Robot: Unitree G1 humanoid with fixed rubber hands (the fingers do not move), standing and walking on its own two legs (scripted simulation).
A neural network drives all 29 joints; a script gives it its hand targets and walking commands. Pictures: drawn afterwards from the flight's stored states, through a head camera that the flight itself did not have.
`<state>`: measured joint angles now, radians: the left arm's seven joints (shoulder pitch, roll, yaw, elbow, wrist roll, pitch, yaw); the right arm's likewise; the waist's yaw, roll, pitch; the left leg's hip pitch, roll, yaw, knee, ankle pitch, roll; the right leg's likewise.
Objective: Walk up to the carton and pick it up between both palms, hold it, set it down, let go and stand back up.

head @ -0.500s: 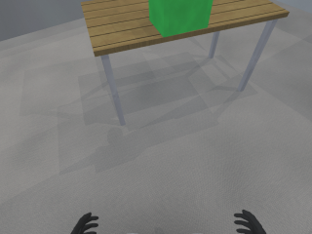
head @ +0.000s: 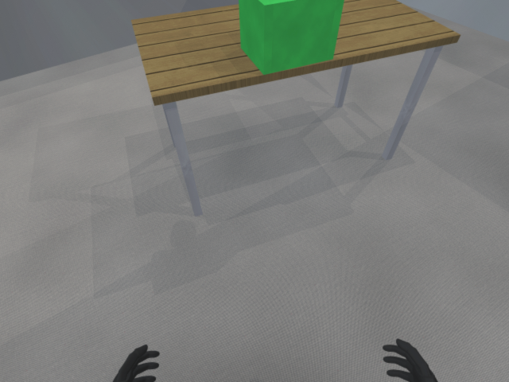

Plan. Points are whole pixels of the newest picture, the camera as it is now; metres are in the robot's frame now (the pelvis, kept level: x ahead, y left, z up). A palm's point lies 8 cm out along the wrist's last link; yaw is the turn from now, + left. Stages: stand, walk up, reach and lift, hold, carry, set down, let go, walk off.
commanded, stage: stand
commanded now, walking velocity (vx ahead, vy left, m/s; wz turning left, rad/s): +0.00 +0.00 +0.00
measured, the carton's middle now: (287, 22) +1.19 -0.09 +0.04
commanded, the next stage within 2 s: none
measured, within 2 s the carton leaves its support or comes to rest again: neither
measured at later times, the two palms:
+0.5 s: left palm out of the picture +0.09 +0.24 -0.10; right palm out of the picture +0.10 -0.24 -0.09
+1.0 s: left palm out of the picture +0.06 +0.24 -0.10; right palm out of the picture +0.06 -0.24 -0.10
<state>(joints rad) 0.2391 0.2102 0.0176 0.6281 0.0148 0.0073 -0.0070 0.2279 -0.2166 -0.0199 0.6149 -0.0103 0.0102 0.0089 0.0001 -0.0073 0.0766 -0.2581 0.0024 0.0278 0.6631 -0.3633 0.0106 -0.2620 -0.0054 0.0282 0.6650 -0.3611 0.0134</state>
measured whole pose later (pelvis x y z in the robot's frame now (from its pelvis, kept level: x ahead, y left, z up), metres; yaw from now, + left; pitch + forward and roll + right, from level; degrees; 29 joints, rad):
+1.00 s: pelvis -0.03 +0.00 +0.01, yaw -2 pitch -3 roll +0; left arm 0.31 0.22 0.01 0.71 0.01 0.00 -0.01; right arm 0.29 -0.24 -0.01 0.69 -0.01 0.01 0.01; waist 0.00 0.00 0.07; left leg -0.26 0.01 0.06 0.60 -0.29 0.02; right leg -0.28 0.00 0.06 0.61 -0.28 0.02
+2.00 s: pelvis -0.02 +0.00 +0.01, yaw -3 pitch -2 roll +0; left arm 0.29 0.23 0.00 0.75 0.01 0.01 0.00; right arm 0.30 -0.24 0.00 0.74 0.00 0.01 0.00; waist -0.01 0.00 0.06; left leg -0.23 0.01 0.08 0.57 -0.30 0.02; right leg -0.26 0.01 0.08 0.59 -0.29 0.02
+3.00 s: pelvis -0.01 +0.01 +0.01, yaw -5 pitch -2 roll +1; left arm 0.30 0.23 0.00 0.83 0.01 0.01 0.02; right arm 0.32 -0.25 0.00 0.81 0.00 0.01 -0.01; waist -0.01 0.00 0.05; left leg -0.21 0.01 0.11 0.53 -0.28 0.02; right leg -0.26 0.01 0.11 0.55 -0.26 0.03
